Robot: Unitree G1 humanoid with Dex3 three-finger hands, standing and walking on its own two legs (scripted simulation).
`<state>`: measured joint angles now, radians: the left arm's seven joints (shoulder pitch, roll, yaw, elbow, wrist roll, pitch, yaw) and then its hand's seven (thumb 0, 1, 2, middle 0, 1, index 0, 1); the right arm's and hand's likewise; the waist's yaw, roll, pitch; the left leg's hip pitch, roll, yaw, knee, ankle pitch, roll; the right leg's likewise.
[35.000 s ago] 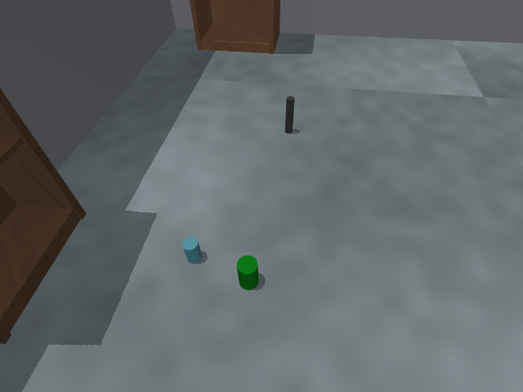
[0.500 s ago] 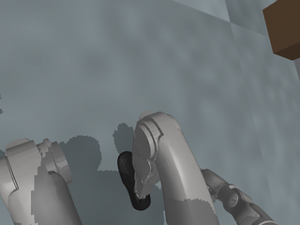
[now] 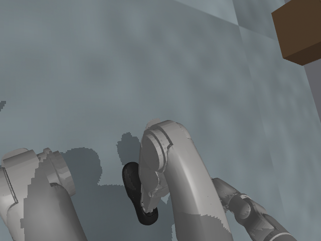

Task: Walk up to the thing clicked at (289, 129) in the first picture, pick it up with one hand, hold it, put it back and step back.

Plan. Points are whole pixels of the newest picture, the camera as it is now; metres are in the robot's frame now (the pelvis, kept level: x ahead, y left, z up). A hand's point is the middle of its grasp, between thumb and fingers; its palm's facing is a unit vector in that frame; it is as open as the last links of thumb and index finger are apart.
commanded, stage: open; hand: left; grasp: from the side
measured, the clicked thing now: out of the picture +0.45 +0.32 -0.17
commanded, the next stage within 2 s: withdraw in 0.10 s
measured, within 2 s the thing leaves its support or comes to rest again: neither
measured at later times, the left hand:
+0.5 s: hand out of the picture +0.45 +0.35 -0.12, palm faces +0.42 -0.91 -0.01, open 16.5 cm
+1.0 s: hand out of the picture +0.36 +0.46 +0.02, palm faces +0.46 -0.78 -0.43, open 17.2 cm
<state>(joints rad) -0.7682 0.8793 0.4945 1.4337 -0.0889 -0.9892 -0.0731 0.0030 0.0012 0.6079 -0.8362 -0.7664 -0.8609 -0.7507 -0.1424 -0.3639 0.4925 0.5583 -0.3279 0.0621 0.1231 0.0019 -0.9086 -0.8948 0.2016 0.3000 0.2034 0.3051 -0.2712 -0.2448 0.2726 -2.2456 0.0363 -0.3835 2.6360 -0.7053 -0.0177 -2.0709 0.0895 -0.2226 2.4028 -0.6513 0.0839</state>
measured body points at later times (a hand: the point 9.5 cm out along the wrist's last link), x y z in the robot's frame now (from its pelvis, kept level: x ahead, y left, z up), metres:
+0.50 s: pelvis +0.00 +0.00 +0.01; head +0.23 +0.18 +0.34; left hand +0.42 +0.40 -0.11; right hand +0.16 -0.25 -0.04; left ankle +0.08 +0.13 -0.26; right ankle +0.13 -0.13 -0.26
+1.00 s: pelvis +0.00 -0.01 +0.07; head +0.19 +0.11 +0.46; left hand +0.33 +0.49 +0.04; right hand +0.17 -0.25 -0.04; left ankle +0.08 +0.13 -0.26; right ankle +0.13 -0.13 -0.26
